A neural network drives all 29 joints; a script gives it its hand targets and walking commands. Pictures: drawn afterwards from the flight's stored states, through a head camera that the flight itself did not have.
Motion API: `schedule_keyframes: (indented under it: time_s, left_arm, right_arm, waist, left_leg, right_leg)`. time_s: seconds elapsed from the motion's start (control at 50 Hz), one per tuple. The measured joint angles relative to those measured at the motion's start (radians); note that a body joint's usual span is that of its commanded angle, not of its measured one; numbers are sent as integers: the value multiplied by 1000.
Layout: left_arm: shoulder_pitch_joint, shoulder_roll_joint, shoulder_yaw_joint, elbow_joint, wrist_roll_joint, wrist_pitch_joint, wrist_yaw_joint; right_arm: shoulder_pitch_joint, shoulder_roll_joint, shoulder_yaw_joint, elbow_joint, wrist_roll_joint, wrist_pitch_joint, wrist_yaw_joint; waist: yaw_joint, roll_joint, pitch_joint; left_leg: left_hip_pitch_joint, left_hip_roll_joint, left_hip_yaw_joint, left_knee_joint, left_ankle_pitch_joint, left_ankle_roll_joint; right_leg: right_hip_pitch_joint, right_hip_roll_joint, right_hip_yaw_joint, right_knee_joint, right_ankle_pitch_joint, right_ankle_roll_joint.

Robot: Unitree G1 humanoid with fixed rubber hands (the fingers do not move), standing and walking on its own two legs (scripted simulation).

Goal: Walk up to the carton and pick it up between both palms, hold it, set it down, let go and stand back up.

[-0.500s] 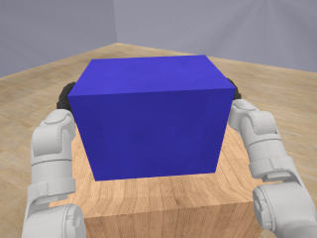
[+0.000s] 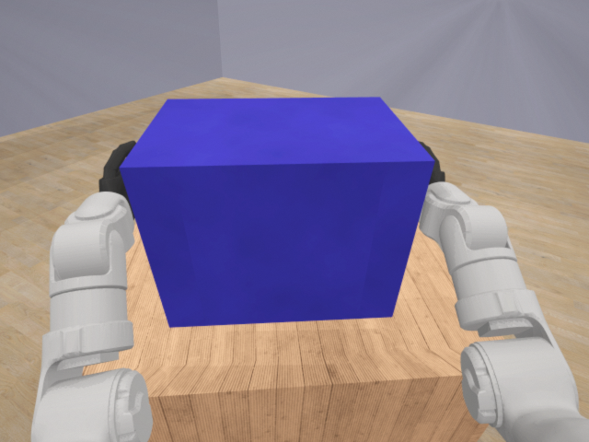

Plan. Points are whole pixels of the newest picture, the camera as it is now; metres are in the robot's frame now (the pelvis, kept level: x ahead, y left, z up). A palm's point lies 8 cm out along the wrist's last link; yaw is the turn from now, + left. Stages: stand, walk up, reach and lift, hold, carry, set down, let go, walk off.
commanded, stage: hold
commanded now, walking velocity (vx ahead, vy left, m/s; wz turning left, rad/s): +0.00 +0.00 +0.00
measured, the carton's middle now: (279, 207) +0.39 +0.00 +0.21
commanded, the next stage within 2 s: set down in 0.78 s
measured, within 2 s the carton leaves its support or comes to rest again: neither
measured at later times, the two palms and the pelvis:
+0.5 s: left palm (132, 204) +0.36 +0.18 +0.24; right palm (437, 200) +0.36 -0.21 +0.24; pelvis +0.00 +0.00 +0.00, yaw -1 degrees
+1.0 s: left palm (131, 182) +0.38 +0.19 +0.26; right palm (435, 191) +0.36 -0.21 +0.25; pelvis +0.00 +0.00 +0.00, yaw +0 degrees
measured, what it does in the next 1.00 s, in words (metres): stands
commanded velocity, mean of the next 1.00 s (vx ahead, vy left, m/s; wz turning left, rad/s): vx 0.00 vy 0.00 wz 0.00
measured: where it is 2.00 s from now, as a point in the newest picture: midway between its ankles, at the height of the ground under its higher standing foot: outside the picture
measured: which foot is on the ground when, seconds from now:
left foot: down 0.00-1.00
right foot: down 0.00-1.00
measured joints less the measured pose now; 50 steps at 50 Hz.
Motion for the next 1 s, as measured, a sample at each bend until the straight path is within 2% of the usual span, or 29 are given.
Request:
schedule_keyframes:
  time_s: [0.18, 0.28, 0.38, 0.56, 0.8, 0.92, 1.0]
  left_arm:
    - [-18, -21, 2, 66, 25, -4, 4]
    - [16, -25, -16, 20, -6, -4, 27]
    - [42, -38, -7, -28, -7, 1, 29]
    - [39, -29, 18, -29, 8, 13, -2]
    - [-5, -6, 11, 32, 5, -2, -8]
    - [-66, 18, 7, 95, -4, -81, -6]
    - [-118, 9, 40, 160, 60, -160, -45]
  right_arm:
    - [-29, -19, 8, 80, -7, 1, 21]
    - [-2, -42, 42, 40, 17, -7, 17]
    - [13, -45, 43, 8, 35, -6, 10]
    - [23, -19, 41, -10, 22, 9, -6]
    - [4, 0, 7, 10, -4, 12, -4]
    - [-17, 51, -84, 31, -92, -63, 33]
    - [-25, 92, -146, 68, -155, -148, 53]
  waist:
    - [1, -2, 5]
    - [-2, 9, -8]
    - [0, 23, -7]
    - [1, 27, 9]
    - [14, 12, -1]
    - [-21, -10, 27]
    - [-36, -33, 56]
  left_leg:
    - [7, 1, 14, -3, -2, 3]
    - [-9, 4, 14, 0, -3, 2]
    - [4, 6, 13, -2, -7, 0]
    - [29, 8, 3, -6, -6, -5]
    - [-5, 5, 3, -6, 7, -4]
    - [4, -3, -10, -9, 12, -4]
    - [42, -3, -2, -26, 14, -2]
  right_leg:
    - [0, 0, 14, 2, 0, 2]
    - [-13, 3, 14, -4, 4, 2]
    - [1, 5, 14, -6, 1, -1]
    - [22, 8, 4, 2, -7, -7]
    - [-16, 6, 4, 13, 0, -5]
    - [-2, -1, -11, 10, -1, -4]
    - [31, -3, -5, -1, -1, -4]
